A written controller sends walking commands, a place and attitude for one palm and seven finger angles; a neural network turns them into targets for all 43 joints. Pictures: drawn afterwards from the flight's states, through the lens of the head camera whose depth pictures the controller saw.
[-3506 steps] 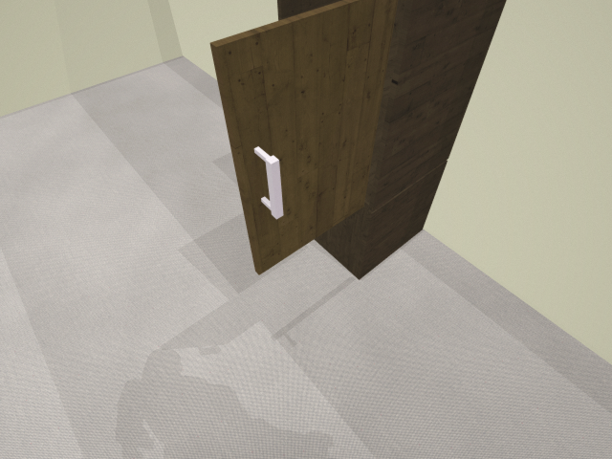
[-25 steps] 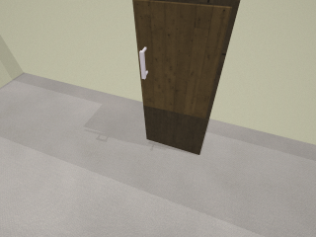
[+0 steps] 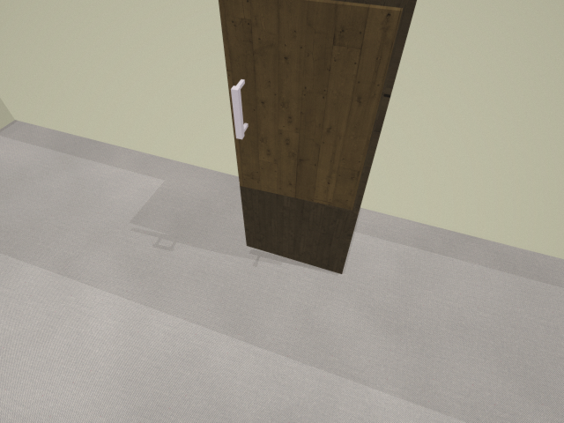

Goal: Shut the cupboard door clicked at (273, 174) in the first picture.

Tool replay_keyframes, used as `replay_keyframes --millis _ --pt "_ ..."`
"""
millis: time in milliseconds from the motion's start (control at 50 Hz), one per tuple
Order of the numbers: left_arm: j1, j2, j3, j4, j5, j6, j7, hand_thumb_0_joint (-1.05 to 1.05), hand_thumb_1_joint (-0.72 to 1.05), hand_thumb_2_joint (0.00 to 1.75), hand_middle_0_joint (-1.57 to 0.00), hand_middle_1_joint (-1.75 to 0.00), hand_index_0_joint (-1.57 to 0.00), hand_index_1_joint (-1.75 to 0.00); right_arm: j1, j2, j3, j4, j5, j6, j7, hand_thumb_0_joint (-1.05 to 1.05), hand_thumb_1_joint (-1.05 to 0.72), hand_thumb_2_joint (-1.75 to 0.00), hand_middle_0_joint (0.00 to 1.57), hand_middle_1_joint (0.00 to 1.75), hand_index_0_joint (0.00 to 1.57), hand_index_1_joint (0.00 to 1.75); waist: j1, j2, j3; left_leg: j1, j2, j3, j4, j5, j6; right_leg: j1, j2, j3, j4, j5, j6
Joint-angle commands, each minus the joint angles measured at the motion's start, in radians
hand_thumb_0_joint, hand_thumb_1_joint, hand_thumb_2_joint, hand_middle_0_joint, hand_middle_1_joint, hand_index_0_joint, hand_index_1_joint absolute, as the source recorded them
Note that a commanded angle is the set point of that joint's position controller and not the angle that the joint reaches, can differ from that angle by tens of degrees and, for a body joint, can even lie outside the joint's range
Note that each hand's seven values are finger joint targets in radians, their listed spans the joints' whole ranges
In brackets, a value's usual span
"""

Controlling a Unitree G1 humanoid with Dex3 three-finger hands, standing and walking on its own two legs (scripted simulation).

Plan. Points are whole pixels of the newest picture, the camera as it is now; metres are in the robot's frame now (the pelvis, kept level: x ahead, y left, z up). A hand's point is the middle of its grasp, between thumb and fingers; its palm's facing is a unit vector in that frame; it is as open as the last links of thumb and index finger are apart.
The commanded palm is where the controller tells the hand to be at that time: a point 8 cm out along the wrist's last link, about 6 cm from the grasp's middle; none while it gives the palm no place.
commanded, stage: look to check the result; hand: left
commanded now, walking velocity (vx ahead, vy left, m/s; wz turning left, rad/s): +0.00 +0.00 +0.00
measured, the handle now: (240, 110) +0.86 +0.15 -0.03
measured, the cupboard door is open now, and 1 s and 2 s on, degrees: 3 3 3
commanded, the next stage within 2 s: walk to a spot facing it in 0.40 s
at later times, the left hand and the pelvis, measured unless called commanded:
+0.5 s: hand out of the picture +0.04 +0.21 -0.17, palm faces +0.00 -0.96 -0.28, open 7.4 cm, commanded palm none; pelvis +0.01 -0.01 +0.00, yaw +0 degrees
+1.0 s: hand out of the picture -0.01 +0.24 -0.20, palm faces +0.22 -0.94 -0.25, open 7.4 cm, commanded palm none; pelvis -0.01 +0.03 -0.03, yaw +13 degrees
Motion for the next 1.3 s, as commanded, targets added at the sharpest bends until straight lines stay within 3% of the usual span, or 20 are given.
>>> replay_keyframes --millis 0,520,600,660,720,760,800,840,860,880,900,920,960,1020,1140,1200,1220,1240,1260,1280 --pt "0.019 0.18 0.038 -0.043 -0.002 -0.012 0.015 0.0 0.9 0.9 -0.2 -0.3 -0.2 -0.3 -0.014 -0.157 -0.034 -0.047 -0.003 -0.018 -0.008 0.0 -0.9 -0.9 0.2 0.3 0.2 0.3 0.01 -0.001 -0.04 0.105 0.116 -0.099 -0.003 0.242 0.022 -0.086 -0.152 0.083 -0.04 0.35 -0.011" --pt "0.066 0.147 0.034 -0.028 -0.002 -0.011 0.02 0.0 0.9 0.9 -0.2 -0.3 -0.2 -0.3 0.007 -0.122 -0.029 -0.038 -0.002 -0.013 -0.01 0.0 -0.9 -0.9 0.2 0.3 0.2 0.3 0.011 -0.006 -0.004 0.097 0.109 -0.1 -0.004 0.225 0.023 -0.087 -0.15 0.073 -0.043 0.34 -0.005" --pt "0.113 0.092 0.036 -0.038 -0.004 0.013 0.03 0.0 0.9 0.9 -0.2 -0.3 -0.2 -0.3 0.05 -0.05 -0.021 -0.047 -0.004 0.008 -0.006 0.0 -0.9 -0.9 0.2 0.3 0.2 0.3 0.018 0.002 0.0 0.016 0.091 -0.104 0.065 0.251 0.014 -0.077 -0.169 0.033 0.044 0.336 0.001" --pt "0.141 0.119 0.058 -0.067 0.002 0.02 0.035 0.0 0.9 0.9 -0.2 -0.3 -0.2 -0.3 0.045 -0.049 -0.035 -0.081 -0.003 0.021 -0.004 0.0 -0.9 -0.9 0.2 0.3 0.2 0.3 0.034 -0.066 -0.002 -0.1 0.046 -0.073 0.199 0.179 0.003 -0.036 -0.235 0.05 0.079 0.445 -0.043" --pt "0.135 0.136 0.074 -0.107 0.014 0.022 0.038 0.0 0.9 0.9 -0.2 -0.3 -0.2 -0.3 0.021 -0.036 -0.057 -0.125 -0.008 0.04 -0.001 0.0 -0.9 -0.9 0.2 0.3 0.2 0.3 0.042 -0.146 0.056 -0.272 0.019 -0.034 0.528 -0.325 -0.013 -0.033 -0.396 0.111 0.081 0.654 -0.177" --pt "0.091 0.135 0.084 -0.143 0.023 0.023 0.041 0.0 0.9 0.9 -0.2 -0.3 -0.2 -0.3 0.018 -0.025 -0.063 -0.154 -0.004 0.045 0.007 0.0 -0.9 -0.9 0.2 0.3 0.2 0.3 0.02 -0.114 0.101 -0.292 0.053 -0.045 0.575 -0.389 -0.016 -0.078 -0.42 0.079 0.106 0.686 -0.191" --pt "0.063 0.157 0.092 -0.17 0.022 0.018 0.035 0.0 0.9 0.9 -0.2 -0.3 -0.2 -0.3 0.048 -0.001 -0.061 -0.165 -0.004 0.045 0.018 0.0 -0.9 -0.9 0.2 0.3 0.2 0.3 -0.003 -0.094 0.086 -0.245 0.053 0.004 0.438 -0.305 -0.021 -0.073 -0.379 -0.014 0.181 0.721 -0.141" --pt "0.08 0.15 0.093 -0.183 0.011 0.019 0.03 0.0 0.9 0.9 -0.2 -0.3 -0.2 -0.3 0.123 -0.003 -0.063 -0.157 -0.014 0.041 0.024 0.0 -0.9 -0.9 0.2 0.3 0.2 0.3 -0.031 -0.084 0.034 -0.087 0.022 0.052 0.261 -0.098 -0.006 -0.134 -0.328 -0.097 0.329 0.672 -0.065" --pt "0.094 0.128 0.088 -0.189 0.007 0.023 0.025 0.0 0.9 0.9 -0.2 -0.3 -0.2 -0.3 0.185 -0.042 -0.073 -0.151 -0.02 0.034 0.027 0.0 -0.9 -0.9 0.2 0.3 0.2 0.3 -0.052 0.037 -0.015 0.03 0.078 -0.054 0.154 0.17 0.04 -0.231 -0.263 -0.151 0.497 0.493 0.0" --pt "0.121 0.067 0.08 -0.223 -0.007 0.03 0.022 0.0 0.9 0.9 -0.2 -0.3 -0.2 -0.3 0.239 -0.136 -0.094 -0.158 -0.029 0.026 0.023 0.0 -0.9 -0.9 0.2 0.3 0.2 0.3 -0.056 0.324 -0.054 0.094 0.325 -0.424 0.057 0.532 0.189 -0.413 -0.118 -0.181 0.744 -0.136 0.074" --pt "0.079 0.065 0.072 -0.26 0.006 0.034 0.027 0.0 0.9 0.9 -0.2 -0.3 -0.2 -0.3 0.255 -0.161 -0.102 -0.152 -0.023 0.032 0.019 0.0 -0.9 -0.9 0.2 0.3 0.2 0.3 -0.062 0.222 -0.062 -0.01 0.387 -0.519 -0.039 0.298 0.25 -0.401 -0.092 -0.057 0.843 -0.406 0.056" --pt "0.025 0.057 0.08 -0.265 0.006 0.046 0.028 0.0 0.9 0.9 -0.2 -0.3 -0.2 -0.3 0.221 -0.159 -0.103 -0.167 -0.025 0.029 0.013 0.0 -0.9 -0.9 0.2 0.3 0.2 0.3 -0.057 0.184 -0.037 -0.089 0.361 -0.543 -0.092 -0.002 0.226 -0.445 -0.107 -0.006 0.88 -0.346 0.053" --pt "-0.005 0.058 0.085 -0.27 0.011 0.045 0.015 0.0 0.9 0.9 -0.2 -0.3 -0.2 -0.3 0.128 -0.118 -0.092 -0.198 -0.029 0.023 0.007 0.0 -0.9 -0.9 0.2 0.3 0.2 0.3 -0.022 0.142 0.022 -0.192 0.29 -0.496 -0.116 -0.224 0.186 -0.462 -0.126 0.021 0.844 -0.218 0.057" --pt "0.031 0.037 0.083 -0.263 0.012 0.04 0.007 0.0 0.9 0.9 -0.2 -0.3 -0.2 -0.3 0.099 -0.124 -0.095 -0.211 -0.028 0.019 0.004 0.0 -0.9 -0.9 0.2 0.3 0.2 0.3 -0.006 0.104 -0.033 -0.125 0.229 -0.413 -0.083 -0.135 0.17 -0.45 -0.095 -0.007 0.71 -0.175 0.071" --pt "0.048 0.03 0.079 -0.289 0.01 0.037 0.012 0.0 0.9 0.9 -0.2 -0.3 -0.2 -0.3 0.089 -0.133 -0.114 -0.229 -0.028 0.033 0.013 0.0 -0.9 -0.9 0.2 0.3 0.2 0.3 -0.007 0.158 -0.082 -0.102 0.181 -0.428 -0.046 -0.039 0.156 -0.367 -0.041 -0.031 0.494 -0.163 0.078" --pt "0.154 0.061 0.091 -0.269 0.008 0.033 0.016 0.0 0.9 0.9 -0.2 -0.3 -0.2 -0.3 0.018 -0.115 -0.119 -0.264 -0.019 0.045 0.017 0.0 -0.9 -0.9 0.2 0.3 0.2 0.3 0.05 0.156 -0.079 -0.261 0.103 -0.398 0.002 -0.141 0.102 -0.138 -0.023 -0.052 0.236 -0.055 0.071" --pt "0.187 0.107 0.102 -0.269 0.017 0.025 0.021 0.0 0.9 0.9 -0.2 -0.3 -0.2 -0.3 0.01 -0.075 -0.117 -0.276 -0.011 0.049 0.022 0.0 -0.9 -0.9 0.2 0.3 0.2 0.3 0.067 0.042 -0.063 -0.377 0.023 -0.335 0.119 -0.247 0.046 -0.048 -0.122 0.047 0.058 -0.103 0.039" --pt "0.169 0.205 0.12 -0.291 0.034 0.018 0.027 0.0 0.9 0.9 -0.2 -0.3 -0.2 -0.3 0.031 -0.009 -0.112 -0.293 -0.004 0.049 0.028 0.0 -0.9 -0.9 0.2 0.3 0.2 0.3 0.063 -0.241 -0.041 -0.503 -0.121 -0.143 0.439 -0.363 -0.039 -0.067 -0.412 0.402 -0.119 -0.297 -0.083" --pt "0.072 0.213 0.106 -0.319 0.024 0.025 0.031 0.0 0.9 0.9 -0.2 -0.3 -0.2 -0.3 0.027 -0.05 -0.121 -0.295 -0.02 0.049 0.034 0.0 -0.9 -0.9 0.2 0.3 0.2 0.3 0.037 -0.176 0.002 -0.437 -0.078 -0.121 0.702 -0.405 -0.039 -0.255 -0.535 0.405 -0.139 -0.223 -0.145" --pt "0.016 0.163 0.108 -0.329 0.022 0.017 0.035 0.0 0.9 0.9 -0.2 -0.3 -0.2 -0.3 0.048 -0.037 -0.123 -0.287 -0.024 0.055 0.036 0.0 -0.9 -0.9 0.2 0.3 0.2 0.3 -0.006 -0.147 -0.004 -0.437 -0.039 -0.13 0.825 -0.361 -0.029 -0.273 -0.472 0.34 -0.077 -0.124 -0.147"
